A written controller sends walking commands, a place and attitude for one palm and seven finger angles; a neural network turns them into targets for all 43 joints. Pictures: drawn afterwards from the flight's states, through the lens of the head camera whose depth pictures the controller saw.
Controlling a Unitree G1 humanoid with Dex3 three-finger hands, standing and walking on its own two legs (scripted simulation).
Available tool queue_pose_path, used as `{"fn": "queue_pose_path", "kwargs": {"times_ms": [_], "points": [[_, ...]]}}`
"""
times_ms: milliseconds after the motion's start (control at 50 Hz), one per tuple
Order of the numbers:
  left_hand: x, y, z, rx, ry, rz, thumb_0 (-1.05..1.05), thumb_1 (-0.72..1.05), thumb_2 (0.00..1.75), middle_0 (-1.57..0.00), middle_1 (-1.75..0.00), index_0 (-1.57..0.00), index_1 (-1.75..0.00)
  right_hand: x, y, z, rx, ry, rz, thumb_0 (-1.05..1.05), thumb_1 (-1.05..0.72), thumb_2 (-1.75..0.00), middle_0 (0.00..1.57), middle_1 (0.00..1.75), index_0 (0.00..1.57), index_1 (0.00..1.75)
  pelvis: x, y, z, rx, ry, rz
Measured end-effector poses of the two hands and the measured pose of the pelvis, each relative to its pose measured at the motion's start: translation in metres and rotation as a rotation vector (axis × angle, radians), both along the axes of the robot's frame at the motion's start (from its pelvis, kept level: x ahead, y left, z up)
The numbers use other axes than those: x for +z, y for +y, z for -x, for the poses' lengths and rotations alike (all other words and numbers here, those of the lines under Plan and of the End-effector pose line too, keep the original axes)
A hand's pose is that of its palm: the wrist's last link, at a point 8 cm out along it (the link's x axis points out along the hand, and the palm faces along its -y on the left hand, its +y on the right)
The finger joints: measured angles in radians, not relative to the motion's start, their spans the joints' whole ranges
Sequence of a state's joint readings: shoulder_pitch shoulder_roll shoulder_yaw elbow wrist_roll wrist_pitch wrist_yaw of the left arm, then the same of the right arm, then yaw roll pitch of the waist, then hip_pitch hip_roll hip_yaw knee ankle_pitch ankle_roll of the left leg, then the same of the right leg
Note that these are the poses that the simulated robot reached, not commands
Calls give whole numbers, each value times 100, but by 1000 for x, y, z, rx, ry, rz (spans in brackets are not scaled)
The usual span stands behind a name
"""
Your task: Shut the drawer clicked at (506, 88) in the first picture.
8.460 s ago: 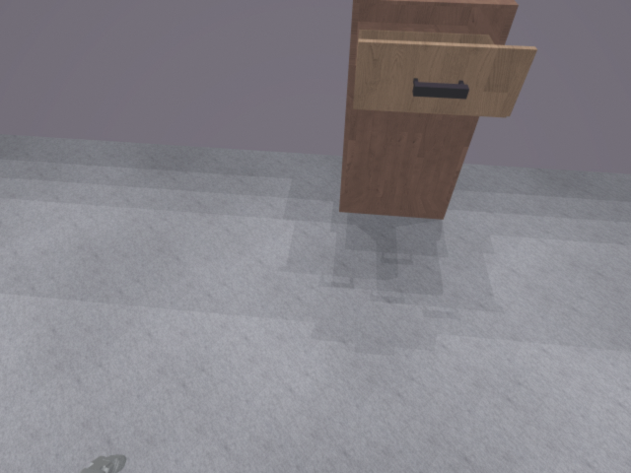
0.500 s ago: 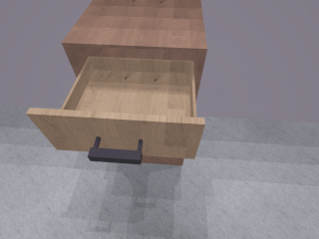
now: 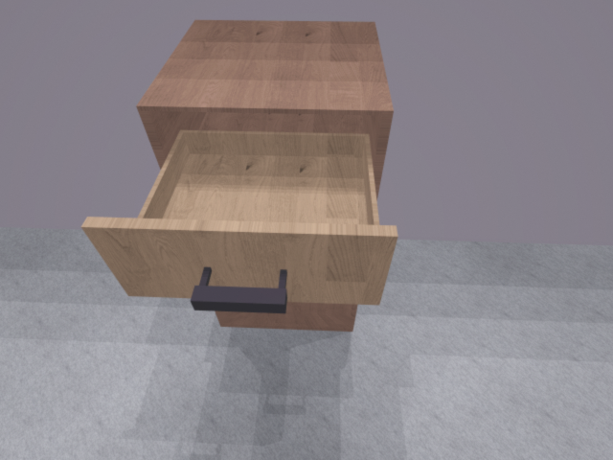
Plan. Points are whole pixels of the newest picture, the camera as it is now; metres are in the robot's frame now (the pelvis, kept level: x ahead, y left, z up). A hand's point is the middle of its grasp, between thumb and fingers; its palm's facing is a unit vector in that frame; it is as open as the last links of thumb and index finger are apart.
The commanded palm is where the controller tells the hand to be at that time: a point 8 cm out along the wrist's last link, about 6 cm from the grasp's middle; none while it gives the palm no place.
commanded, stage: look again from close up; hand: left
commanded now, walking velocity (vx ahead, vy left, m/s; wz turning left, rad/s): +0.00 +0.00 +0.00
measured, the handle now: (242, 286) +0.35 +0.12 +0.01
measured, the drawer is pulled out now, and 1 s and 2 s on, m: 0.30 0.30 0.30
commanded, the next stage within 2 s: shuffle to correct the standing spot in 0.48 s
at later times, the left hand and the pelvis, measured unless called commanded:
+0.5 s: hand out of the picture +0.01 +0.19 -0.18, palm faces +0.01 -0.98 -0.22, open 7.3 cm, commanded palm none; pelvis -0.01 +0.01 -0.01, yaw +0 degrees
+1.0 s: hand out of the picture +0.02 +0.15 -0.19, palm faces +0.02 -0.98 -0.20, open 7.4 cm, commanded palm none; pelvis +0.04 -0.02 -0.02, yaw +1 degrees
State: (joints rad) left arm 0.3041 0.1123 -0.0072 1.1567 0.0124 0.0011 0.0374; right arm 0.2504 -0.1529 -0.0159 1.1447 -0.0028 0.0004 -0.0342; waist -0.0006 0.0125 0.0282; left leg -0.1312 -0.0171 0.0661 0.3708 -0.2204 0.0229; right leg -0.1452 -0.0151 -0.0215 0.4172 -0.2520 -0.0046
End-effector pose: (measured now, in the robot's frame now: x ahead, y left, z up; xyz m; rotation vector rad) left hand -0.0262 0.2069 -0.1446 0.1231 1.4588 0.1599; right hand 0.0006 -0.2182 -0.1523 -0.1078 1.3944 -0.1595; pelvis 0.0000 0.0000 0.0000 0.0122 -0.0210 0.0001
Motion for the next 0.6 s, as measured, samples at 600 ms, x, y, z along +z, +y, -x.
{"fn": "queue_pose_path", "kwargs": {"times_ms": [600], "points": [[-5,32,-33,-49,-127,-35,0,92,90,-20,-30,-20,-30,-2,16,9,30,-22,4,1,-92,-90,20,29,19,30,-8,15,7,0,5,8]]}}
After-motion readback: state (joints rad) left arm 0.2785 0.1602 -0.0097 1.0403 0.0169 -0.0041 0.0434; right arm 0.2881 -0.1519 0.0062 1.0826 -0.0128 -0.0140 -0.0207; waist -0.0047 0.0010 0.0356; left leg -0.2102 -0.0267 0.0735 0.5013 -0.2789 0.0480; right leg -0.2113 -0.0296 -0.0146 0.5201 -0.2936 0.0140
